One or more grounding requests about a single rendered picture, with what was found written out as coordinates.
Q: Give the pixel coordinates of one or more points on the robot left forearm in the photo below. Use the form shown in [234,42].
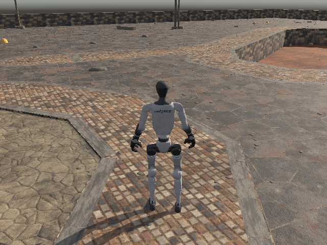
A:
[137,134]

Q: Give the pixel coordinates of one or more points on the right robot upper arm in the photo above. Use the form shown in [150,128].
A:
[182,116]

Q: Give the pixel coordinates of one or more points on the robot left thigh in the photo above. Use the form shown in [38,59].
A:
[151,156]

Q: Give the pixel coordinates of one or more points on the left robot upper arm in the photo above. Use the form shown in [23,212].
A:
[143,117]

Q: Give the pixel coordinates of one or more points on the right robot hand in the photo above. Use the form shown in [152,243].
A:
[190,141]

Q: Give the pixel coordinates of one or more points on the robot right forearm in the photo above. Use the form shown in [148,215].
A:
[189,132]

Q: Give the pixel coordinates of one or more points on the left robot hand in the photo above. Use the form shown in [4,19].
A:
[133,145]

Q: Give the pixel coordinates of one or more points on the humanoid robot head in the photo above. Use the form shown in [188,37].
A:
[162,90]

